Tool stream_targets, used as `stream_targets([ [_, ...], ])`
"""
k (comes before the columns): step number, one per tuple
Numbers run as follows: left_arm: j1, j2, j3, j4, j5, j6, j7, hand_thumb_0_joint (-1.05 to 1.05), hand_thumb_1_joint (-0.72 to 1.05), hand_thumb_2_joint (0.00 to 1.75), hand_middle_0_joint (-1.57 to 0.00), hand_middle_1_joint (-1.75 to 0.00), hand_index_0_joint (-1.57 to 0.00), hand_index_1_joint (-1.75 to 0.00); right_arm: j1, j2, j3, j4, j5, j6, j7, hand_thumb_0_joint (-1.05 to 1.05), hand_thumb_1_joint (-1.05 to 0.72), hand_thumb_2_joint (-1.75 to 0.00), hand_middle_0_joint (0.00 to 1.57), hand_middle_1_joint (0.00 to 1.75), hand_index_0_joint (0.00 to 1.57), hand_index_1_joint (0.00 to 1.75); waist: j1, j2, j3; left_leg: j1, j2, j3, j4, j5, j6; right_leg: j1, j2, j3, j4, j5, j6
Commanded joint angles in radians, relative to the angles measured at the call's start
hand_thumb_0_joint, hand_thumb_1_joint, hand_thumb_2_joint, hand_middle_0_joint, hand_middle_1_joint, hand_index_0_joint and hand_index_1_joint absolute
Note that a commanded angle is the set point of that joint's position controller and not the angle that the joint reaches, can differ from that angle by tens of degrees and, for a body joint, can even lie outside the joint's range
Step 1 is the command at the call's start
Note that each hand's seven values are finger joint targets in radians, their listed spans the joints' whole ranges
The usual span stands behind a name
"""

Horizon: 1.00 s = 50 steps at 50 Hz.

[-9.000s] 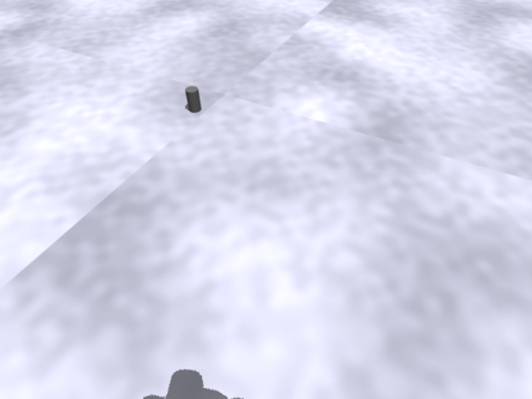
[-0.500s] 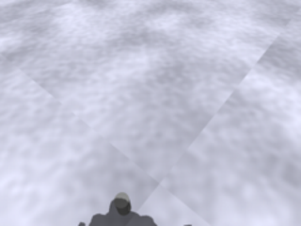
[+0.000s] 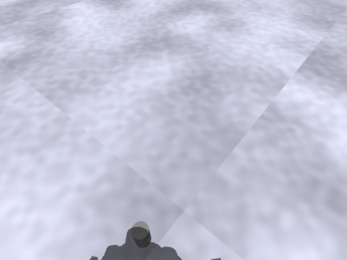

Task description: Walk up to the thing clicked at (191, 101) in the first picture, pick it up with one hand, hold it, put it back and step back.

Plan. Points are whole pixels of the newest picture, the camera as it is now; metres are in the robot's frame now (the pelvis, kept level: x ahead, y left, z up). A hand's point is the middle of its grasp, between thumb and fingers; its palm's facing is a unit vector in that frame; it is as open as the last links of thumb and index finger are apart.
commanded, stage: go down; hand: left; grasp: from the side
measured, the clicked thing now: (141, 234) +0.39 +0.18 -0.71
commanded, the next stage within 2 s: none
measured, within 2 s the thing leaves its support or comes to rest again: neither
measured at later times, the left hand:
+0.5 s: hand out of the picture +0.14 +0.27 -0.19, palm faces +0.05 -0.94 -0.32, open 16.0 cm
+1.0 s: hand out of the picture +0.13 +0.28 -0.21, palm faces +0.09 -0.95 -0.30, open 17.4 cm
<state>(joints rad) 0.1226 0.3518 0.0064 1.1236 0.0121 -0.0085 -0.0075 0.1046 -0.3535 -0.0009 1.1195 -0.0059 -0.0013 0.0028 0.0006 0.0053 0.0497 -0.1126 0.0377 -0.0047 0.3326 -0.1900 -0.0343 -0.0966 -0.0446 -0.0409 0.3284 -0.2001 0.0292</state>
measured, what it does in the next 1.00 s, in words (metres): lowers itself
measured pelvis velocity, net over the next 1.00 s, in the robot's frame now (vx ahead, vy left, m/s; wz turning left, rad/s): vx -0.02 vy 0.01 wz -0.01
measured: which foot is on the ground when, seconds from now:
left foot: down 0.00-1.00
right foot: down 0.00-1.00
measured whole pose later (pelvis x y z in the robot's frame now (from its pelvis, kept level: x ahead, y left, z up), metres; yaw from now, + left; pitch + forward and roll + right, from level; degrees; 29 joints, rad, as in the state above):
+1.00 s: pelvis -0.02 +0.01 -0.10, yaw -1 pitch +17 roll -2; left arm 0.27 0.36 0.29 0.41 0.00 0.24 -0.12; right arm 0.21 -0.23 -0.01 0.55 0.00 -0.17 -0.09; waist -0.04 0.00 -0.13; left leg -0.94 0.06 -0.05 1.17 -0.53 -0.03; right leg -0.90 -0.03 -0.04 1.12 -0.52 0.03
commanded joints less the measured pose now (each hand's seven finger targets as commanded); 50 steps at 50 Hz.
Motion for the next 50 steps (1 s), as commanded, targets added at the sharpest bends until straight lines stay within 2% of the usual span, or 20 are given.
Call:
stream_targets([
  [1,-0.492,0.096,0.060,-0.331,-0.052,-0.103,0.036,0.00,0.66,0.66,-0.02,-0.06,-0.03,-0.06,0.041,-0.074,-0.004,-0.268,0.063,-0.066,-0.043,0.00,-1.02,-0.93,0.20,0.30,0.20,0.30,-0.099,-0.006,-0.037,-0.094,-0.041,0.049,0.040,0.019,0.037,-0.187,0.035,-0.004,0.036,0.082,-0.027],
  [2,-0.318,0.179,0.117,-0.162,-0.036,-0.061,0.044,0.00,0.58,0.58,-0.01,-0.02,-0.01,-0.02,0.067,-0.100,-0.017,-0.259,0.061,-0.056,-0.048,0.00,-1.04,-0.94,0.20,0.30,0.20,0.30,-0.076,-0.034,-0.025,-0.127,-0.049,0.054,0.055,-0.015,0.040,-0.188,0.041,-0.016,0.037,0.028,-0.032],
  [3,-0.246,0.199,0.146,-0.108,-0.028,-0.045,0.036,0.00,0.50,0.50,-0.02,-0.04,-0.03,-0.03,0.076,-0.106,-0.030,-0.289,0.061,-0.047,-0.047,0.00,-1.01,-0.93,0.20,0.30,0.20,0.30,-0.038,-0.052,-0.034,-0.164,-0.039,0.054,0.087,0.003,0.039,-0.198,0.043,-0.020,0.065,0.025,-0.034],
  [4,-0.309,0.228,0.154,-0.127,-0.008,-0.044,0.029,0.00,0.42,0.42,-0.01,-0.05,-0.01,-0.04,0.086,-0.109,-0.044,-0.312,0.053,-0.049,-0.053,0.00,-1.01,-0.93,0.20,0.30,0.20,0.30,-0.044,-0.066,-0.095,-0.176,-0.041,0.051,0.124,0.029,0.042,-0.207,0.044,-0.016,0.095,0.051,-0.031],
  [5,-0.315,0.259,0.183,-0.136,0.001,-0.047,0.022,0.00,0.34,0.34,-0.02,-0.06,-0.03,-0.05,0.111,-0.102,-0.055,-0.321,0.051,-0.053,-0.059,0.00,-1.01,-0.93,0.20,0.30,0.20,0.30,-0.030,-0.040,-0.157,-0.171,-0.040,0.047,0.139,0.054,0.039,-0.191,0.041,-0.010,0.124,0.083,-0.032],
  [7,-0.193,0.246,0.213,-0.070,0.040,-0.023,-0.002,0.00,0.23,0.21,-0.02,-0.08,-0.03,-0.06,0.146,-0.093,-0.077,-0.354,0.031,-0.060,-0.050,0.00,-0.98,-0.92,0.20,0.30,0.20,0.30,-0.017,-0.033,-0.248,-0.218,-0.048,0.043,0.205,0.106,0.038,-0.187,0.032,-0.004,0.190,0.143,-0.033],
  [9,-0.068,0.256,0.266,-0.099,0.059,0.003,-0.015,0.00,0.11,0.15,-0.04,-0.07,-0.05,-0.05,0.152,-0.084,-0.091,-0.390,0.023,-0.064,-0.041,0.00,-0.96,-0.91,0.20,0.30,0.20,0.30,0.038,0.022,-0.320,-0.247,-0.058,0.047,0.238,0.155,0.030,-0.154,0.029,0.003,0.228,0.175,-0.038],
  [11,-0.063,0.221,0.260,-0.156,0.059,0.037,-0.016,0.00,0.01,0.12,-0.06,-0.06,-0.06,-0.05,0.141,-0.073,-0.091,-0.435,0.024,-0.068,-0.039,0.00,-0.95,-0.91,0.20,0.30,0.20,0.30,0.035,0.069,-0.310,-0.236,-0.055,0.045,0.231,0.158,0.019,-0.183,0.037,0.000,0.234,0.153,-0.044],
  [14,-0.159,0.208,0.244,-0.205,0.061,0.086,-0.026,0.00,-0.14,0.08,-0.06,-0.06,-0.07,-0.05,0.088,-0.066,-0.084,-0.496,0.028,-0.074,-0.032,0.00,-0.94,-0.91,0.20,0.30,0.20,0.30,0.005,0.024,-0.237,-0.326,-0.044,0.033,0.280,0.065,0.024,-0.281,0.042,-0.007,0.260,0.054,-0.041],
  [18,-0.093,0.185,0.263,-0.305,0.045,0.105,-0.038,0.00,-0.38,0.04,-0.07,-0.06,-0.08,-0.06,0.111,-0.063,-0.091,-0.545,0.028,-0.098,-0.027,0.00,-0.91,-0.90,0.20,0.30,0.20,0.30,-0.007,0.004,-0.262,-0.400,-0.032,0.027,0.362,0.013,0.029,-0.376,0.051,-0.015,0.343,-0.009,-0.042],
  [24,-0.095,0.208,0.289,-0.551,0.037,0.097,-0.051,0.00,-0.54,0.01,-0.08,-0.06,-0.08,-0.06,0.130,-0.058,-0.101,-0.592,0.024,-0.141,-0.041,0.00,-0.91,-0.90,0.20,0.30,0.20,0.30,-0.022,0.064,-0.358,-0.445,-0.014,0.009,0.467,0.000,0.027,-0.481,0.048,-0.010,0.469,-0.022,-0.043],
  [25,-0.059,0.190,0.285,-0.552,0.033,0.107,-0.052,0.00,-0.56,0.01,-0.09,-0.07,-0.09,-0.07,0.132,-0.058,-0.100,-0.599,0.027,-0.147,-0.046,0.00,-0.91,-0.90,0.20,0.30,0.20,0.30,-0.030,0.052,-0.343,-0.461,-0.014,0.007,0.475,-0.019,0.028,-0.500,0.049,-0.010,0.477,-0.037,-0.041],
  [29,0.039,0.204,0.303,-0.651,0.030,0.151,-0.052,0.00,-0.58,0.01,-0.09,-0.06,-0.09,-0.06,0.126,-0.056,-0.095,-0.626,0.025,-0.160,-0.064,0.00,-0.89,-0.89,0.20,0.30,0.20,0.30,-0.026,0.062,-0.354,-0.493,-0.015,0.007,0.511,-0.044,0.032,-0.522,0.047,-0.006,0.503,-0.056,-0.039],
  [33,0.079,0.208,0.316,-0.735,0.023,0.203,-0.052,0.00,-0.59,0.01,-0.08,-0.06,-0.08,-0.06,0.120,-0.048,-0.084,-0.643,0.022,-0.173,-0.083,0.00,-0.89,-0.89,0.20,0.30,0.20,0.30,-0.034,0.066,-0.371,-0.515,-0.014,0.005,0.551,-0.041,0.034,-0.539,0.044,-0.004,0.526,-0.050,-0.037],
  [36,0.087,0.198,0.317,-0.764,0.014,0.232,-0.056,0.00,-0.60,0.01,-0.09,-0.06,-0.08,-0.06,0.109,-0.043,-0.075,-0.659,0.019,-0.185,-0.092,0.00,-0.90,-0.90,0.20,0.30,0.20,0.30,-0.042,0.077,-0.333,-0.565,-0.012,-0.002,0.573,-0.075,0.033,-0.597,0.045,-0.008,0.552,-0.083,-0.036],
  [38,0.108,0.203,0.332,-0.793,0.012,0.237,-0.061,0.00,-0.58,0.03,-0.08,-0.07,-0.08,-0.07,0.107,-0.034,-0.074,-0.668,0.016,-0.194,-0.098,0.00,-0.90,-0.90,0.20,0.30,0.20,0.30,-0.031,0.081,-0.343,-0.586,-0.012,-0.005,0.589,-0.079,0.033,-0.607,0.043,-0.011,0.569,-0.092,-0.038],
  [41,0.150,0.183,0.324,-0.822,0.003,0.245,-0.078,0.00,-0.59,0.03,-0.08,-0.07,-0.08,-0.07,0.119,-0.030,-0.072,-0.685,0.013,-0.201,-0.104,0.00,-0.91,-0.90,0.20,0.30,0.20,0.30,-0.046,0.077,-0.380,-0.589,-0.012,-0.004,0.624,-0.030,0.034,-0.610,0.044,-0.010,0.599,-0.043,-0.037],
  [44,0.165,0.208,0.362,-0.845,-0.009,0.234,-0.092,0.00,-0.55,0.01,-0.08,-0.04,-0.08,-0.05,0.119,-0.035,-0.077,-0.685,0.009,-0.211,-0.105,0.00,-0.92,-0.90,0.20,0.30,0.20,0.30,-0.034,0.081,-0.408,-0.608,-0.009,-0.011,0.657,0.027,0.032,-0.629,0.045,-0.013,0.640,-0.004,-0.039],
  [47,0.173,0.199,0.361,-0.854,-0.015,0.216,-0.108,0.00,-0.55,0.01,-0.08,-0.04,-0.08,-0.04,0.114,-0.028,-0.074,-0.696,0.007,-0.220,-0.106,0.00,-0.92,-0.90,0.20,0.30,0.20,0.30,-0.039,0.071,-0.401,-0.645,-0.011,-0.009,0.684,-0.009,0.035,-0.664,0.045,-0.010,0.657,-0.029,-0.037],
  [50,0.197,0.214,0.389,-0.852,-0.021,0.194,-0.120,0.00,-0.52,0.01,-0.08,-0.03,-0.07,-0.03,0.116,-0.028,-0.077,-0.700,0.003,-0.229,-0.103,0.00,-0.93,-0.91,0.20,0.30,0.20,0.30,-0.025,0.090,-0.406,-0.678,-0.012,-0.013,0.704,-0.035,0.036,-0.703,0.042,-0.011,0.687,-0.061,-0.041],
])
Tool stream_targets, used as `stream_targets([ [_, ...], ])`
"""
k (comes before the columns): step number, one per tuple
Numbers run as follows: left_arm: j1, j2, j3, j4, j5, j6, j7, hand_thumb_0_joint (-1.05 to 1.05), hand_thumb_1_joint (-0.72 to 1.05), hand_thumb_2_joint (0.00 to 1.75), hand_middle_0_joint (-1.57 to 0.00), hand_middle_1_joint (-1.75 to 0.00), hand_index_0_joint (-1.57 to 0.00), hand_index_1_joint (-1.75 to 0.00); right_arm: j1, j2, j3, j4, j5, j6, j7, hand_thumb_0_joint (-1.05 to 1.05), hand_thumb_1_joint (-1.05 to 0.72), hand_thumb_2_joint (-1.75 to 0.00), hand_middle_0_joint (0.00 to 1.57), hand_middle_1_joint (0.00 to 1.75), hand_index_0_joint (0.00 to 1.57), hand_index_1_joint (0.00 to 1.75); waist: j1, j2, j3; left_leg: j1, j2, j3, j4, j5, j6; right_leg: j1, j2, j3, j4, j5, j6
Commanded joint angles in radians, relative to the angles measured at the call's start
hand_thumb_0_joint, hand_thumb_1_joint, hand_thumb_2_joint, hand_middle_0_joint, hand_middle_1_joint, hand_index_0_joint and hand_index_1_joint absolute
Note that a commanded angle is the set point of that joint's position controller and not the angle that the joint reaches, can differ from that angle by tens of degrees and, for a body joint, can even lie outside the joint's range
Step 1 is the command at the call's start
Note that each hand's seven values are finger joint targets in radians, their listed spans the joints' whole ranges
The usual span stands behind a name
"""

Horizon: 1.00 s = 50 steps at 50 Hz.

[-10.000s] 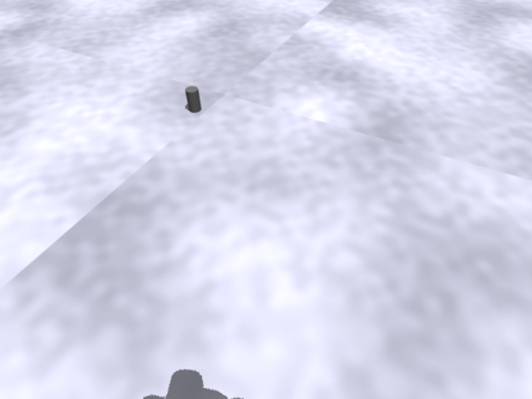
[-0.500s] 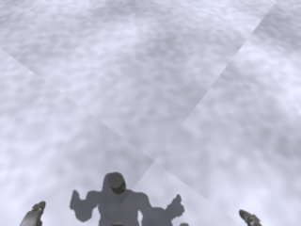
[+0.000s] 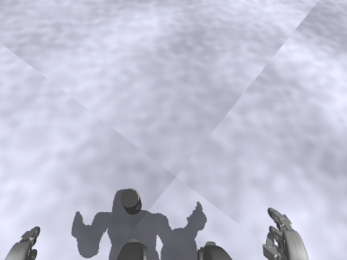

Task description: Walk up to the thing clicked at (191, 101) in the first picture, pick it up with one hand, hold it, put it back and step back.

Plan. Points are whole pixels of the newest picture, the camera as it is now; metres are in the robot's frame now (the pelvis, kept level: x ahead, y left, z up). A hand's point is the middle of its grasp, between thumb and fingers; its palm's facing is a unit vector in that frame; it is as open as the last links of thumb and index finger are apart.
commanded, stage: go down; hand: left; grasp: from the side
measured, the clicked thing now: (131, 202) +0.41 +0.18 -0.61
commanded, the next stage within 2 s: approach in 1.98 s
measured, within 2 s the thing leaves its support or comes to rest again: neither
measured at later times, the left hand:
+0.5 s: hand (57, 217) +0.26 +0.33 -0.20, palm faces +0.14 -0.97 -0.22, open 17.4 cm
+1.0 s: hand (59, 203) +0.31 +0.36 -0.25, palm faces +0.13 -0.98 -0.15, open 17.2 cm
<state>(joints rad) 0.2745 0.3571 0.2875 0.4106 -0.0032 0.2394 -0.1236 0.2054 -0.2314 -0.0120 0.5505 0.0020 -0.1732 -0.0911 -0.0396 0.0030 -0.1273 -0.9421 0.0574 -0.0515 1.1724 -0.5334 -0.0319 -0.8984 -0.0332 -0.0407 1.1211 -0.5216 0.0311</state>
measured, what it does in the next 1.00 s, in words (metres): lowers itself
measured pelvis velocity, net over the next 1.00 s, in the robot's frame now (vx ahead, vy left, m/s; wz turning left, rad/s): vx -0.07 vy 0.00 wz -0.06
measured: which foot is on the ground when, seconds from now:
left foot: down 0.00-1.00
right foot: down 0.00-1.00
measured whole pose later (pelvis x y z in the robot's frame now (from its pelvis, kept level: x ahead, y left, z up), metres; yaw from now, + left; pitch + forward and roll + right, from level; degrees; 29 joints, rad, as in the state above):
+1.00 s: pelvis -0.07 +0.00 -0.22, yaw -3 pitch +33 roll -5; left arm -0.42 0.71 0.70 0.93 -0.13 -0.32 -0.54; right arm 0.13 -0.33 0.04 0.66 -0.02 -0.15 -0.03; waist -0.08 -0.02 -0.16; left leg -1.91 0.04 -0.12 2.01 -0.68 -0.05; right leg -1.85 -0.03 -0.04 1.95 -0.67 0.03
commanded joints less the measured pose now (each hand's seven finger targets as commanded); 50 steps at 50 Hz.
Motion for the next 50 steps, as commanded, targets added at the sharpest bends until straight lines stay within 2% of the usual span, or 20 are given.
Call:
stream_targets([
  [1,0.006,0.237,0.124,-0.151,-0.004,-0.067,-0.003,0.00,-0.51,0.01,-0.08,-0.04,-0.08,-0.04,0.018,-0.153,-0.067,-0.132,-0.004,-0.059,-0.010,0.00,-0.93,-0.91,0.20,0.30,0.20,0.30,0.004,0.081,-0.235,0.133,-0.033,0.034,-0.125,0.283,0.037,0.092,0.028,-0.006,-0.105,0.246,-0.042],
  [4,-0.076,0.231,0.132,-0.104,-0.019,-0.119,-0.017,0.00,-0.54,0.01,-0.08,-0.03,-0.08,-0.03,0.010,-0.157,-0.064,-0.124,-0.008,-0.074,-0.007,0.00,-0.94,-0.91,0.20,0.30,0.20,0.30,-0.007,0.067,-0.227,0.068,-0.032,0.037,-0.065,0.271,0.040,0.031,0.027,0.001,-0.053,0.247,-0.039],
  [7,-0.216,0.279,0.179,0.014,-0.040,-0.221,-0.056,0.00,-0.56,0.02,-0.08,-0.05,-0.07,-0.05,-0.003,-0.173,-0.069,-0.094,-0.011,-0.094,-0.003,0.00,-0.95,-0.91,0.20,0.30,0.20,0.30,-0.019,0.051,-0.211,-0.068,-0.033,0.030,0.028,0.153,0.047,-0.130,0.025,0.003,0.048,0.133,-0.043],
  [10,-0.294,0.335,0.211,0.019,-0.069,-0.339,-0.121,0.00,-0.58,0.04,-0.07,-0.09,-0.07,-0.08,0.001,-0.191,-0.074,-0.085,-0.013,-0.113,0.003,0.00,-0.95,-0.91,0.20,0.30,0.20,0.30,-0.002,0.096,-0.317,-0.116,-0.036,0.026,0.100,0.098,0.046,-0.212,0.022,0.020,0.131,0.075,-0.047],
  [12,-0.336,0.331,0.199,0.029,-0.084,-0.395,-0.162,0.00,-0.57,0.05,-0.07,-0.09,-0.07,-0.09,0.007,-0.201,-0.074,-0.083,-0.014,-0.113,0.004,0.00,-0.93,-0.90,0.20,0.30,0.20,0.30,-0.009,0.112,-0.364,-0.139,-0.031,0.005,0.123,0.071,0.040,-0.261,0.017,0.027,0.177,0.048,-0.047],
  [15,-0.380,0.420,0.270,0.096,-0.091,-0.442,-0.189,0.00,-0.57,0.06,-0.06,-0.09,-0.06,-0.09,0.009,-0.230,-0.073,-0.067,-0.011,-0.099,0.006,0.00,-0.90,-0.90,0.20,0.30,0.20,0.30,0.026,0.156,-0.432,-0.154,-0.024,-0.020,0.157,0.068,0.027,-0.343,0.018,0.018,0.258,0.039,-0.052],
  [16,-0.384,0.400,0.272,0.143,-0.095,-0.450,-0.198,0.00,-0.59,0.07,-0.06,-0.10,-0.06,-0.10,0.009,-0.236,-0.068,-0.061,-0.009,-0.092,0.009,0.00,-0.90,-0.90,0.20,0.30,0.20,0.30,0.027,0.145,-0.445,-0.159,-0.021,-0.039,0.164,0.077,0.025,-0.383,0.021,-0.001,0.296,0.049,-0.055],
  [18,-0.436,0.470,0.326,0.117,-0.099,-0.468,-0.203,0.00,-0.57,0.08,-0.06,-0.10,-0.05,-0.10,0.009,-0.248,-0.068,-0.065,-0.009,-0.078,0.013,0.00,-0.89,-0.90,0.20,0.30,0.20,0.30,0.058,0.191,-0.504,-0.157,-0.023,-0.039,0.188,0.094,0.024,-0.404,0.019,-0.002,0.330,0.065,-0.059],
  [19,-0.407,0.444,0.324,0.197,-0.099,-0.465,-0.209,0.00,-0.57,0.09,-0.06,-0.11,-0.05,-0.11,0.014,-0.250,-0.065,-0.056,-0.008,-0.071,0.015,0.00,-0.89,-0.90,0.20,0.30,0.20,0.30,0.054,0.170,-0.494,-0.173,-0.022,-0.049,0.196,0.096,0.024,-0.428,0.022,-0.011,0.348,0.062,-0.059],
  [20,-0.424,0.483,0.354,0.156,-0.101,-0.473,-0.209,0.00,-0.54,0.09,-0.05,-0.10,-0.05,-0.10,0.004,-0.248,-0.064,-0.071,-0.011,-0.066,0.016,0.00,-0.89,-0.90,0.20,0.30,0.20,0.30,0.070,0.167,-0.518,-0.198,-0.028,-0.031,0.222,0.113,0.028,-0.407,0.021,-0.003,0.347,0.076,-0.060],
  [23,-0.454,0.490,0.371,0.198,-0.114,-0.487,-0.237,0.00,-0.54,0.09,-0.05,-0.09,-0.05,-0.10,0.003,-0.256,-0.064,-0.054,-0.009,-0.053,0.022,0.00,-0.89,-0.90,0.20,0.30,0.20,0.30,0.061,0.145,-0.547,-0.223,-0.031,-0.024,0.271,0.144,0.034,-0.428,0.023,-0.003,0.378,0.093,-0.063],
  [26,-0.543,0.542,0.410,0.210,-0.131,-0.512,-0.264,0.00,-0.52,0.10,-0.05,-0.10,-0.04,-0.10,0.012,-0.258,-0.055,-0.034,-0.011,-0.045,0.027,0.00,-0.89,-0.90,0.20,0.30,0.20,0.30,0.040,0.105,-0.590,-0.296,-0.037,-0.002,0.358,0.224,0.048,-0.410,0.025,0.003,0.409,0.154,-0.059],
  [31,-0.720,0.548,0.387,0.319,-0.137,-0.578,-0.321,0.00,-0.48,0.10,-0.04,-0.10,-0.04,-0.09,0.025,-0.255,-0.051,0.022,-0.021,-0.045,0.027,0.00,-0.89,-0.90,0.20,0.30,0.20,0.30,-0.012,0.059,-0.487,-0.483,-0.032,0.008,0.442,0.034,0.058,-0.509,0.025,0.029,0.432,0.009,-0.052],
  [33,-0.764,0.623,0.421,0.324,-0.136,-0.605,-0.343,0.00,-0.49,0.08,-0.04,-0.09,-0.04,-0.08,0.015,-0.262,-0.042,0.011,-0.024,-0.041,0.029,0.00,-0.89,-0.90,0.20,0.30,0.20,0.30,0.004,0.086,-0.502,-0.521,-0.034,0.012,0.456,-0.018,0.058,-0.522,0.024,0.039,0.442,-0.046,-0.053],
  [35,-0.782,0.619,0.410,0.352,-0.134,-0.615,-0.364,0.00,-0.47,0.08,-0.04,-0.09,-0.04,-0.08,0.018,-0.269,-0.040,0.018,-0.025,-0.041,0.034,0.00,-0.90,-0.90,0.20,0.30,0.20,0.30,0.001,0.103,-0.515,-0.510,-0.032,0.009,0.464,-0.047,0.054,-0.563,0.026,0.032,0.461,-0.073,-0.055],
  [37,-0.815,0.674,0.442,0.336,-0.139,-0.631,-0.377,0.00,-0.45,0.08,-0.04,-0.08,-0.04,-0.07,0.022,-0.278,-0.036,0.020,-0.028,-0.035,0.036,0.00,-0.90,-0.90,0.20,0.30,0.20,0.30,0.014,0.118,-0.551,-0.523,-0.032,0.009,0.477,-0.070,0.051,-0.564,0.027,0.034,0.476,-0.100,-0.055],
  [40,-0.824,0.724,0.485,0.329,-0.149,-0.634,-0.387,0.00,-0.47,0.05,-0.05,-0.07,-0.05,-0.06,0.019,-0.295,-0.028,0.019,-0.027,-0.031,0.041,0.00,-0.90,-0.90,0.20,0.30,0.20,0.30,0.036,0.154,-0.606,-0.504,-0.030,0.004,0.494,-0.039,0.047,-0.581,0.030,0.013,0.532,-0.063,-0.059],
  [45,-0.803,0.715,0.491,0.353,-0.154,-0.615,-0.408,0.00,-0.46,0.07,-0.04,-0.06,-0.04,-0.05,0.030,-0.310,-0.026,0.037,-0.021,-0.018,0.043,0.00,-0.91,-0.90,0.20,0.30,0.20,0.30,0.041,0.197,-0.616,-0.477,-0.028,-0.017,0.514,0.030,0.038,-0.663,0.031,-0.026,0.613,0.008,-0.068],
  [47,-0.818,0.746,0.507,0.337,-0.159,-0.611,-0.413,0.00,-0.49,0.06,-0.04,-0.05,-0.03,-0.05,0.022,-0.313,-0.023,0.024,-0.021,-0.014,0.043,0.00,-0.91,-0.91,0.20,0.30,0.20,0.30,0.042,0.198,-0.633,-0.487,-0.032,-0.010,0.542,0.066,0.042,-0.652,0.030,-0.023,0.621,0.030,-0.068],
  [50,-0.831,0.722,0.497,0.359,-0.162,-0.609,-0.425,0.00,-0.49,0.06,-0.04,-0.05,-0.03,-0.05,0.028,-0.312,-0.023,0.033,-0.020,-0.014,0.047,0.00,-0.92,-0.91,0.20,0.30,0.20,0.30,0.020,0.175,-0.599,-0.532,-0.032,-0.010,0.574,0.074,0.045,-0.681,0.031,-0.031,0.644,0.035,-0.068],
])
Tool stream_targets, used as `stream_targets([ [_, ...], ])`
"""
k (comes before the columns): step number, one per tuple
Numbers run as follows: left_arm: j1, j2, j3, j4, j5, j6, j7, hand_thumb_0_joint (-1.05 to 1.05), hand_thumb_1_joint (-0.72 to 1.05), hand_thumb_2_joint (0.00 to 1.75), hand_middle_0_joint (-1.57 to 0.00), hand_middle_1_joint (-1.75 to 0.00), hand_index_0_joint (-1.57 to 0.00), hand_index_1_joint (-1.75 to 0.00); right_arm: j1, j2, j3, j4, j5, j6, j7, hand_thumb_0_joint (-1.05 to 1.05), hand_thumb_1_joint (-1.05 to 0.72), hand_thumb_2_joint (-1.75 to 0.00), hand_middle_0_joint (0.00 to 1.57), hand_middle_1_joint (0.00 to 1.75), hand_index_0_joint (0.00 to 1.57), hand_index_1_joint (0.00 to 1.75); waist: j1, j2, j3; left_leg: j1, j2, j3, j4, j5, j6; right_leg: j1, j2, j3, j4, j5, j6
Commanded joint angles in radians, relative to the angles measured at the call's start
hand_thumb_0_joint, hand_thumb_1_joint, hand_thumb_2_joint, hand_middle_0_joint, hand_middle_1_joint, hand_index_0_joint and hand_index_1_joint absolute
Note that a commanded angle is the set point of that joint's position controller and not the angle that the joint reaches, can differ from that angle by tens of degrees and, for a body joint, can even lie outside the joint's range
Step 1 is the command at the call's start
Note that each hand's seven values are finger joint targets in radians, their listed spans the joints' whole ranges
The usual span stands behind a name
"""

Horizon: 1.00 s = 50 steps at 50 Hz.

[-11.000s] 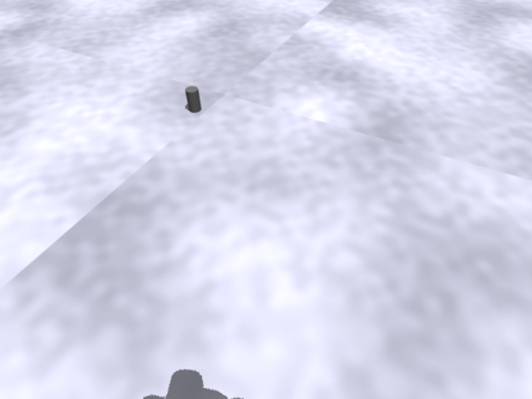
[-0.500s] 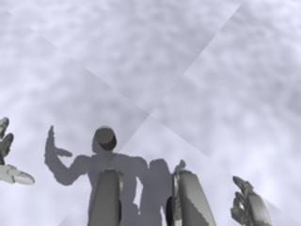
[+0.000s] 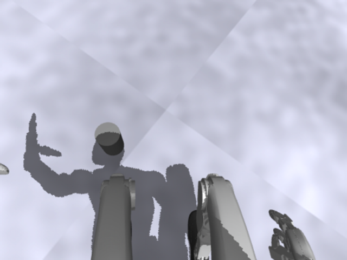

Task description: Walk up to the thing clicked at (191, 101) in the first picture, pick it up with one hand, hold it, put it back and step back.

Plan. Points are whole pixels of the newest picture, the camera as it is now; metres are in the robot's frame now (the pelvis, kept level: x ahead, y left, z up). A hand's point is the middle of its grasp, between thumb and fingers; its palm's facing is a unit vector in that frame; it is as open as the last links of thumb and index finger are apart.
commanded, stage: go down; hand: left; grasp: from the side
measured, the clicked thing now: (110, 140) +0.47 +0.21 -0.38
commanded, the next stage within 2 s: approach in 0.98 s
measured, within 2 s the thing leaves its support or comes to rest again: neither
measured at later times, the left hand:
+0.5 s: hand out of the picture +0.38 +0.39 -0.05, palm faces +0.19 -0.97 -0.12, open 17.2 cm
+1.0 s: hand out of the picture +0.39 +0.39 -0.07, palm faces +0.18 -0.98 -0.10, open 17.1 cm
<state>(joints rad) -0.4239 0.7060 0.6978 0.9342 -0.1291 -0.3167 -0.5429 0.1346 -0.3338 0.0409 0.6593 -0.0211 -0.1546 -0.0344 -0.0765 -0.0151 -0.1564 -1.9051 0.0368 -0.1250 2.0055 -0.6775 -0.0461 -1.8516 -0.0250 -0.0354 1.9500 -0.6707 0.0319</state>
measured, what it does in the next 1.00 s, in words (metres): lowers itself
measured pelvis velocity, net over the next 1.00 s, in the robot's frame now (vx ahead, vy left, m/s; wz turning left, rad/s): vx -0.01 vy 0.00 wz -0.02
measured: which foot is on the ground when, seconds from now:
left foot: down 0.00-1.00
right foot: down 0.00-1.00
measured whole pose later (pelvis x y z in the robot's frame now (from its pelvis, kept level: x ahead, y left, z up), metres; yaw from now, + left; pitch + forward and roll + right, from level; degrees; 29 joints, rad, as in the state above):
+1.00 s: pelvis -0.01 +0.00 -0.07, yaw -1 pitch +32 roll -6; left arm -0.59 0.83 0.78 1.02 -0.15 -0.34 -0.64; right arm 0.13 -0.35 0.08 0.69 -0.04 -0.14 -0.01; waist -0.10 -0.02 -0.11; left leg -2.12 0.02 -0.15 2.24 -0.69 -0.05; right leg -2.06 -0.02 -0.03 2.18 -0.69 0.04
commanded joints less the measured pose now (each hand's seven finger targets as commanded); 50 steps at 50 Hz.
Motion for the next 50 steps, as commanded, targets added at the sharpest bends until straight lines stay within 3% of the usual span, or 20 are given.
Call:
stream_targets([
  [1,-0.157,0.370,0.086,-0.172,-0.041,-0.058,-0.011,0.00,-0.50,0.06,-0.04,-0.05,-0.03,-0.05,0.102,-0.210,-0.076,-0.067,0.003,-0.032,-0.009,0.00,-0.92,-0.91,0.20,0.30,0.20,0.30,0.050,0.198,-0.556,0.425,-0.011,0.065,-0.247,0.215,0.061,0.256,0.023,-0.036,-0.179,0.183,-0.069],
  [5,-0.220,0.378,0.079,-0.161,-0.039,-0.075,-0.024,0.00,-0.48,0.06,-0.03,-0.06,-0.03,-0.06,0.104,-0.214,-0.074,-0.061,0.000,-0.033,-0.005,0.00,-0.92,-0.91,0.20,0.30,0.20,0.30,0.031,0.201,-0.515,0.380,-0.005,0.051,-0.235,0.126,0.061,0.199,0.023,-0.044,-0.147,0.123,-0.068],
  [9,-0.262,0.425,0.101,-0.153,-0.034,-0.087,-0.035,0.00,-0.48,0.06,-0.04,-0.06,-0.03,-0.05,0.105,-0.221,-0.068,-0.065,-0.008,-0.031,-0.001,0.00,-0.91,-0.91,0.20,0.30,0.20,0.30,0.032,0.208,-0.549,0.363,-0.010,0.063,-0.202,0.137,0.063,0.196,0.023,-0.044,-0.125,0.131,-0.067],
  [13,-0.305,0.455,0.103,-0.137,-0.031,-0.086,-0.045,0.00,-0.46,0.08,-0.03,-0.06,-0.03,-0.06,0.103,-0.228,-0.061,-0.055,-0.013,-0.030,0.003,0.00,-0.91,-0.90,0.20,0.30,0.20,0.30,0.031,0.212,-0.544,0.333,-0.007,0.064,-0.191,0.065,0.065,0.173,0.026,-0.049,-0.109,0.079,-0.064],
  [15,-0.303,0.492,0.121,-0.129,-0.027,-0.083,-0.044,0.00,-0.47,0.08,-0.03,-0.06,-0.03,-0.06,0.107,-0.231,-0.057,-0.050,-0.015,-0.027,0.004,0.00,-0.91,-0.90,0.20,0.30,0.20,0.30,0.046,0.230,-0.564,0.338,-0.008,0.066,-0.182,0.069,0.063,0.169,0.026,-0.050,-0.093,0.082,-0.066],
  [16,-0.311,0.472,0.106,-0.118,-0.024,-0.082,-0.048,0.00,-0.47,0.08,-0.03,-0.06,-0.03,-0.06,0.110,-0.229,-0.054,-0.050,-0.015,-0.026,0.005,0.00,-0.91,-0.90,0.20,0.30,0.20,0.30,0.033,0.230,-0.555,0.326,-0.009,0.067,-0.175,0.079,0.063,0.163,0.025,-0.053,-0.085,0.088,-0.066],
  [19,-0.339,0.511,0.121,-0.140,-0.027,-0.080,-0.050,0.00,-0.48,0.09,-0.03,-0.07,-0.03,-0.07,0.115,-0.230,-0.047,-0.045,-0.015,-0.020,0.007,0.00,-0.91,-0.91,0.20,0.30,0.20,0.30,0.039,0.242,-0.574,0.320,-0.013,0.072,-0.152,0.104,0.063,0.155,0.025,-0.052,-0.068,0.100,-0.068],
  [20,-0.307,0.494,0.123,-0.098,-0.026,-0.075,-0.050,0.00,-0.47,0.09,-0.03,-0.06,-0.02,-0.07,0.110,-0.232,-0.047,-0.048,-0.015,-0.018,0.007,0.00,-0.91,-0.91,0.20,0.30,0.20,0.30,0.041,0.226,-0.560,0.312,-0.013,0.073,-0.148,0.105,0.064,0.149,0.026,-0.055,-0.065,0.102,-0.067],
  [23,-0.335,0.485,0.108,-0.085,-0.029,-0.075,-0.060,0.00,-0.47,0.08,-0.03,-0.06,-0.03,-0.06,0.116,-0.229,-0.043,-0.034,-0.015,-0.020,0.010,0.00,-0.91,-0.91,0.20,0.30,0.20,0.30,0.017,0.210,-0.515,0.258,-0.016,0.075,-0.129,0.063,0.069,0.127,0.027,-0.057,-0.063,0.067,-0.065],
  [24,-0.334,0.499,0.117,-0.085,-0.033,-0.077,-0.060,0.00,-0.47,0.09,-0.03,-0.06,-0.02,-0.06,0.110,-0.229,-0.043,-0.038,-0.014,-0.019,0.009,0.00,-0.91,-0.91,0.20,0.30,0.20,0.30,0.031,0.188,-0.504,0.237,-0.016,0.081,-0.121,0.045,0.073,0.125,0.030,-0.054,-0.070,0.050,-0.064],
  [26,-0.352,0.530,0.129,-0.095,-0.034,-0.080,-0.061,0.00,-0.46,0.08,-0.03,-0.06,-0.03,-0.07,0.102,-0.231,-0.042,-0.045,-0.014,-0.019,0.010,0.00,-0.91,-0.90,0.20,0.30,0.20,0.30,0.030,0.178,-0.505,0.206,-0.017,0.090,-0.108,0.027,0.077,0.138,0.031,-0.048,-0.077,0.030,-0.061],
  [27,-0.337,0.536,0.139,-0.098,-0.035,-0.081,-0.062,0.00,-0.47,0.08,-0.03,-0.06,-0.03,-0.06,0.103,-0.228,-0.040,-0.048,-0.015,-0.020,0.011,0.00,-0.90,-0.90,0.20,0.30,0.20,0.30,0.037,0.179,-0.528,0.199,-0.018,0.096,-0.100,0.040,0.077,0.161,0.031,-0.046,-0.074,0.039,-0.060],
  [30,-0.345,0.503,0.118,-0.087,-0.041,-0.080,-0.076,0.00,-0.45,0.10,-0.03,-0.07,-0.02,-0.07,0.120,-0.234,-0.041,-0.020,-0.014,-0.018,0.011,0.00,-0.90,-0.90,0.20,0.30,0.20,0.30,0.030,0.216,-0.534,0.252,-0.013,0.077,-0.106,0.058,0.069,0.101,0.033,-0.063,-0.034,0.062,-0.067],
  [32,-0.355,0.549,0.141,-0.110,-0.041,-0.080,-0.078,0.00,-0.44,0.09,-0.03,-0.07,-0.02,-0.06,0.117,-0.248,-0.046,-0.031,-0.012,-0.019,0.009,0.00,-0.90,-0.90,0.20,0.30,0.20,0.30,0.038,0.242,-0.563,0.280,-0.013,0.069,-0.106,0.075,0.065,0.089,0.030,-0.064,-0.018,0.080,-0.070],
  [36,-0.363,0.517,0.127,-0.100,-0.047,-0.080,-0.085,0.00,-0.46,0.10,-0.03,-0.07,-0.02,-0.07,0.132,-0.239,-0.042,-0.022,-0.010,-0.018,0.010,0.00,-0.91,-0.91,0.20,0.30,0.20,0.30,0.020,0.215,-0.536,0.241,-0.017,0.071,-0.093,0.065,0.069,0.088,0.031,-0.068,-0.023,0.067,-0.067],
  [38,-0.355,0.539,0.143,-0.107,-0.050,-0.082,-0.085,0.00,-0.44,0.09,-0.03,-0.06,-0.02,-0.06,0.129,-0.241,-0.043,-0.015,-0.010,-0.018,0.011,0.00,-0.91,-0.91,0.20,0.30,0.20,0.30,0.039,0.221,-0.540,0.246,-0.015,0.070,-0.093,0.061,0.068,0.076,0.032,-0.066,-0.015,0.064,-0.067],
  [40,-0.352,0.519,0.130,-0.097,-0.047,-0.081,-0.088,0.00,-0.42,0.09,-0.03,-0.06,-0.02,-0.06,0.134,-0.245,-0.044,-0.012,-0.009,-0.015,0.012,0.00,-0.90,-0.90,0.20,0.30,0.20,0.30,0.029,0.250,-0.541,0.273,-0.014,0.058,-0.100,0.072,0.063,0.053,0.028,-0.070,0.002,0.080,-0.070],
  [42,-0.363,0.554,0.151,-0.136,-0.046,-0.083,-0.086,0.00,-0.42,0.10,-0.02,-0.06,-0.02,-0.06,0.130,-0.250,-0.047,-0.023,-0.010,-0.014,0.011,0.00,-0.91,-0.91,0.20,0.30,0.20,0.30,0.039,0.256,-0.567,0.284,-0.016,0.065,-0.086,0.113,0.063,0.070,0.027,-0.069,0.007,0.108,-0.071],
  [46,-0.352,0.497,0.138,-0.110,-0.056,-0.083,-0.096,0.00,-0.42,0.10,-0.03,-0.07,-0.02,-0.07,0.142,-0.244,-0.045,-0.009,-0.012,-0.009,0.014,0.00,-0.91,-0.91,0.20,0.30,0.20,0.30,0.025,0.253,-0.552,0.285,-0.016,0.059,-0.074,0.153,0.059,0.051,0.024,-0.071,0.022,0.137,-0.072],
  [50,-0.377,0.534,0.151,-0.108,-0.053,-0.088,-0.100,0.00,-0.41,0.10,-0.03,-0.07,-0.02,-0.07,0.146,-0.248,-0.042,-0.006,-0.018,-0.006,0.017,0.00,-0.90,-0.90,0.20,0.30,0.20,0.30,0.019,0.254,-0.559,0.275,-0.017,0.064,-0.054,0.184,0.060,0.069,0.022,-0.067,0.031,0.156,-0.072],
])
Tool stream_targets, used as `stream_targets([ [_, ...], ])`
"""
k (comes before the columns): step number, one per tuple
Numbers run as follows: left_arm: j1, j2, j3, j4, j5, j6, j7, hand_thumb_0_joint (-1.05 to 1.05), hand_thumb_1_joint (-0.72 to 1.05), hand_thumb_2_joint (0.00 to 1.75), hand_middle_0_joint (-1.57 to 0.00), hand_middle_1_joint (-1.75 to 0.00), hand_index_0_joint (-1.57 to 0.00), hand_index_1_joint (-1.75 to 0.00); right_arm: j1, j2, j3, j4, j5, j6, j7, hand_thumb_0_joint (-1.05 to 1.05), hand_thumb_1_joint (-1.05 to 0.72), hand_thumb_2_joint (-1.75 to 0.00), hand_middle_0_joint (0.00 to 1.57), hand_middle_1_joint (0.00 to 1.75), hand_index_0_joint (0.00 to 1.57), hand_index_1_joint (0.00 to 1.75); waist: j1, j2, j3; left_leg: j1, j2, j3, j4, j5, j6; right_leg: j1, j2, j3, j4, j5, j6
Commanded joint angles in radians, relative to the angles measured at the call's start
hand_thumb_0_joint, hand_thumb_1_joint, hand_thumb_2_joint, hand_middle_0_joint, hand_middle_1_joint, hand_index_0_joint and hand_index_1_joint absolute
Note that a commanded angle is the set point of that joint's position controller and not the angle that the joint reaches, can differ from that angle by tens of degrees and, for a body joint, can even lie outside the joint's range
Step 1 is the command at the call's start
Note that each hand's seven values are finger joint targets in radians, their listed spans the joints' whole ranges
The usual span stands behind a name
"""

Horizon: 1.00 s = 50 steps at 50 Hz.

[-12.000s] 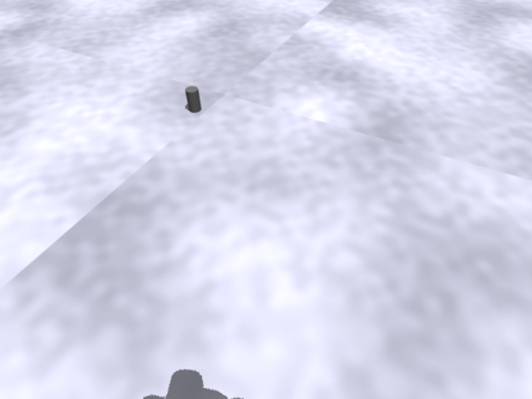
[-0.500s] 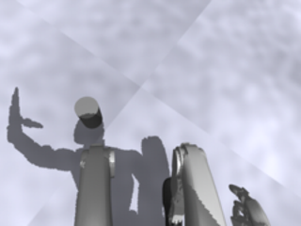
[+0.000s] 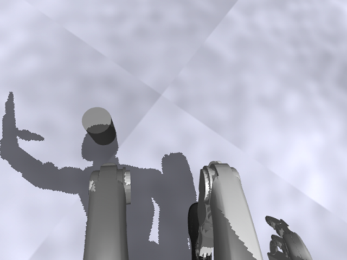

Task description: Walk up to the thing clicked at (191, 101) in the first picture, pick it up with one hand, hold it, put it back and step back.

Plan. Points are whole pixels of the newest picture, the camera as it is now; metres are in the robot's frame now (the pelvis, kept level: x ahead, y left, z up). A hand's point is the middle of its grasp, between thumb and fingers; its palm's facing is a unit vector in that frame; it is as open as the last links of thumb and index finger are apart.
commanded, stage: approach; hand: left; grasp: from the side
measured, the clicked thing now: (100, 127) +0.47 +0.21 -0.31
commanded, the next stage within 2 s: close in in 0.62 s
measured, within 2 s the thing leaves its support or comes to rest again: leaves its support in 1.88 s
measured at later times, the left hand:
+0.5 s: hand (30, 124) +0.42 +0.34 -0.13, palm faces +0.12 -0.99 +0.03, open 17.3 cm
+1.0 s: hand (81, 128) +0.45 +0.25 -0.24, palm faces +0.10 -0.99 +0.07, open 17.6 cm
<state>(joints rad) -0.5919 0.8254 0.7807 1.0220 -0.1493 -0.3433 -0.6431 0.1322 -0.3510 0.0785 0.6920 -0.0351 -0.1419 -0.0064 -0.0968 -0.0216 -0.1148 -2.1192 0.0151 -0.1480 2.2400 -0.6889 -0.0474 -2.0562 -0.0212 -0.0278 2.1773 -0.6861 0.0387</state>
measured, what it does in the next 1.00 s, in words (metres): lowers itself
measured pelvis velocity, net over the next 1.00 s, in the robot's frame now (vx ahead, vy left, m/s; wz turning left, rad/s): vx -0.02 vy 0.02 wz -0.15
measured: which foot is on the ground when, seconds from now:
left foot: down 0.00-1.00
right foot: down 0.00-1.00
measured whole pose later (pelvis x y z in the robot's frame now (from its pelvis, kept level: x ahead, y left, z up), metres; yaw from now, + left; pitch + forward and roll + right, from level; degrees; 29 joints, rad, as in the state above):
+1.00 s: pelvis -0.02 +0.02 -0.10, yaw -9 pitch +15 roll -16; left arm -0.68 0.81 0.65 1.41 -0.12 -0.98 -0.34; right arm -0.13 -0.38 0.43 0.57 -0.29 -0.04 0.11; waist -0.26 -0.22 0.24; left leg -2.23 0.00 -0.35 2.64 -0.70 -0.03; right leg -2.09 0.06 -0.15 2.42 -0.63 0.06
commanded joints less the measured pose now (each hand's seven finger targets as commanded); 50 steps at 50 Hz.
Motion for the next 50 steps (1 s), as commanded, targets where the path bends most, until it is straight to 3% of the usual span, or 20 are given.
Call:
stream_targets([
  [1,-0.210,0.416,0.078,-0.198,-0.034,-0.064,0.002,0.00,-0.44,0.10,-0.03,-0.07,-0.02,-0.07,0.137,-0.230,-0.082,-0.052,-0.004,-0.018,-0.011,0.00,-0.91,-0.91,0.20,0.30,0.20,0.30,0.043,0.237,-0.607,0.481,0.005,0.092,-0.280,0.186,0.066,0.276,0.020,-0.072,-0.204,0.167,-0.076],
  [4,-0.240,0.408,0.070,-0.198,-0.031,-0.071,0.000,0.00,-0.45,0.14,-0.05,-0.10,-0.02,-0.13,0.129,-0.224,-0.077,-0.061,-0.008,-0.020,-0.010,0.00,-0.92,-0.91,0.20,0.30,0.20,0.30,0.025,0.225,-0.600,0.437,0.001,0.104,-0.265,0.162,0.072,0.301,0.020,-0.068,-0.213,0.153,-0.071],
  [5,-0.220,0.436,0.092,-0.178,-0.032,-0.072,0.002,0.00,-0.50,0.06,-0.07,-0.05,-0.04,-0.07,0.120,-0.232,-0.077,-0.067,-0.008,-0.021,-0.010,0.00,-0.90,-0.90,0.20,0.30,0.20,0.30,0.039,0.217,-0.589,0.426,0.001,0.105,-0.265,0.157,0.073,0.300,0.021,-0.068,-0.209,0.146,-0.072],
  [9,-0.204,0.306,0.030,-0.049,-0.052,-0.101,-0.019,0.00,-0.52,0.04,-0.07,-0.07,-0.05,-0.08,0.116,-0.222,-0.062,-0.049,-0.016,-0.028,-0.002,0.00,-0.90,-0.90,0.20,0.30,0.20,0.30,-0.010,0.151,-0.481,0.342,0.003,0.096,-0.228,0.103,0.077,0.239,0.028,-0.081,-0.194,0.100,-0.069],
  [13,-0.232,0.289,0.013,0.004,-0.082,-0.192,-0.038,0.00,-0.54,0.01,-0.07,-0.06,-0.06,-0.07,0.093,-0.232,-0.038,-0.055,-0.033,-0.041,0.006,0.00,-0.91,-0.90,0.20,0.30,0.20,0.30,-0.033,0.130,-0.464,0.298,0.005,0.097,-0.157,0.102,0.076,0.232,0.037,-0.088,-0.165,0.106,-0.063],
  [15,-0.234,0.225,-0.040,0.095,-0.094,-0.236,-0.049,0.00,-0.50,0.03,-0.06,-0.07,-0.05,-0.08,0.057,-0.240,-0.018,-0.072,-0.039,-0.047,0.013,0.00,-0.90,-0.90,0.20,0.30,0.20,0.30,-0.061,0.118,-0.412,0.274,0.008,0.082,-0.148,0.053,0.073,0.191,0.041,-0.107,-0.143,0.063,-0.065],
  [17,-0.286,0.303,-0.015,0.090,-0.097,-0.292,-0.041,0.00,-0.50,0.03,-0.06,-0.07,-0.05,-0.08,0.036,-0.252,-0.002,-0.080,-0.052,-0.049,0.017,0.00,-0.89,-0.90,0.20,0.30,0.20,0.30,-0.054,0.120,-0.417,0.265,0.011,0.076,-0.123,0.018,0.072,0.178,0.048,-0.115,-0.127,0.037,-0.064],
  [19,-0.308,0.306,-0.026,0.108,-0.098,-0.343,-0.035,0.00,-0.49,0.03,-0.06,-0.07,-0.05,-0.07,0.014,-0.263,0.018,-0.092,-0.068,-0.045,0.024,0.00,-0.89,-0.90,0.20,0.30,0.20,0.30,-0.061,0.151,-0.419,0.275,0.014,0.072,-0.100,0.016,0.064,0.174,0.051,-0.126,-0.101,0.041,-0.063],
  [21,-0.282,0.365,0.007,0.116,-0.094,-0.393,-0.023,0.00,-0.49,0.04,-0.05,-0.07,-0.05,-0.07,-0.006,-0.275,0.038,-0.090,-0.085,-0.038,0.030,0.00,-0.90,-0.90,0.20,0.30,0.20,0.30,-0.043,0.195,-0.450,0.297,0.016,0.074,-0.076,0.045,0.059,0.205,0.053,-0.127,-0.076,0.066,-0.063],
  [27,-0.367,0.431,0.016,0.062,-0.059,-0.496,0.032,0.00,-0.53,0.07,-0.06,-0.09,-0.04,-0.10,-0.040,-0.303,0.103,-0.083,-0.142,0.014,0.043,0.00,-0.92,-0.91,0.20,0.30,0.20,0.30,-0.075,0.344,-0.487,0.383,0.032,0.039,-0.029,0.154,0.033,0.220,0.057,-0.157,0.015,0.166,-0.067],
  [29,-0.333,0.415,0.001,0.067,-0.036,-0.518,0.050,0.00,-0.52,0.07,-0.06,-0.09,-0.04,-0.10,-0.062,-0.314,0.113,-0.076,-0.164,0.030,0.044,0.00,-0.92,-0.91,0.20,0.30,0.20,0.30,-0.080,0.406,-0.460,0.422,0.035,0.030,-0.021,0.167,0.024,0.185,0.059,-0.167,0.033,0.178,-0.070],
  [32,-0.282,0.313,-0.056,0.100,-0.020,-0.545,0.073,0.00,-0.52,0.07,-0.06,-0.09,-0.04,-0.10,-0.084,-0.328,0.124,-0.073,-0.186,0.050,0.050,0.00,-0.93,-0.91,0.20,0.30,0.20,0.30,-0.112,0.436,-0.423,0.455,0.039,0.006,-0.008,0.230,0.010,0.160,0.059,-0.194,0.066,0.223,-0.071],
  [33,-0.258,0.332,-0.030,0.102,-0.021,-0.553,0.084,0.00,-0.52,0.06,-0.06,-0.10,-0.04,-0.10,-0.089,-0.342,0.128,-0.092,-0.193,0.053,0.052,0.00,-0.93,-0.91,0.20,0.30,0.20,0.30,-0.117,0.432,-0.452,0.483,0.041,-0.002,0.011,0.290,0.008,0.190,0.061,-0.201,0.069,0.271,-0.067],
  [34,-0.258,0.324,-0.040,0.106,-0.020,-0.562,0.091,0.00,-0.53,0.05,-0.06,-0.09,-0.05,-0.10,-0.100,-0.351,0.131,-0.106,-0.199,0.058,0.052,0.00,-0.94,-0.91,0.20,0.30,0.20,0.30,-0.130,0.429,-0.465,0.492,0.043,-0.009,0.027,0.320,0.008,0.198,0.064,-0.205,0.071,0.295,-0.064],
  [35,-0.232,0.252,-0.088,0.158,-0.024,-0.565,0.092,0.00,-0.54,0.05,-0.06,-0.09,-0.05,-0.10,-0.106,-0.350,0.137,-0.102,-0.204,0.063,0.056,0.00,-0.94,-0.91,0.20,0.30,0.20,0.30,-0.150,0.405,-0.441,0.483,0.043,-0.017,0.036,0.329,0.008,0.196,0.064,-0.211,0.071,0.304,-0.063],
  [36,-0.280,0.186,-0.156,0.162,-0.026,-0.575,0.094,0.00,-0.54,0.05,-0.06,-0.10,-0.05,-0.10,-0.116,-0.346,0.152,-0.109,-0.206,0.065,0.060,0.00,-0.94,-0.91,0.20,0.30,0.20,0.30,-0.190,0.372,-0.409,0.450,0.043,-0.031,0.040,0.300,0.011,0.195,0.064,-0.223,0.071,0.297,-0.061],
  [38,-0.283,0.162,-0.182,0.202,-0.030,-0.590,0.118,0.00,-0.61,0.00,-0.08,-0.07,-0.07,-0.07,-0.127,-0.348,0.172,-0.103,-0.213,0.070,0.064,0.00,-0.95,-0.91,0.20,0.30,0.20,0.30,-0.208,0.331,-0.355,0.409,0.042,-0.045,0.050,0.260,0.014,0.194,0.068,-0.240,0.067,0.280,-0.054],
  [42,-0.283,0.241,-0.137,0.224,-0.024,-0.643,0.204,0.00,-0.61,0.00,-0.08,-0.08,-0.08,-0.07,-0.159,-0.359,0.212,-0.115,-0.231,0.089,0.078,0.00,-0.95,-0.91,0.20,0.30,0.20,0.30,-0.197,0.300,-0.315,0.342,0.041,-0.057,0.076,0.204,0.021,0.231,0.077,-0.251,0.072,0.246,-0.045],
  [45,-0.278,0.290,-0.071,0.221,-0.008,-0.695,0.281,0.00,-0.61,0.00,-0.07,-0.08,-0.07,-0.08,-0.189,-0.371,0.226,-0.131,-0.251,0.103,0.090,0.00,-0.94,-0.91,0.20,0.30,0.20,0.30,-0.182,0.333,-0.300,0.356,0.044,-0.065,0.069,0.179,0.013,0.238,0.083,-0.262,0.080,0.229,-0.045],
  [50,-0.284,0.211,-0.144,0.255,0.051,-0.741,0.367,0.00,-0.54,0.03,-0.06,-0.07,-0.06,-0.07,-0.230,-0.372,0.244,-0.152,-0.279,0.116,0.106,0.00,-0.93,-0.91,0.20,0.30,0.20,0.30,-0.217,0.373,-0.217,0.349,0.047,-0.080,0.047,0.118,0.002,0.201,0.088,-0.280,0.080,0.194,-0.046],
])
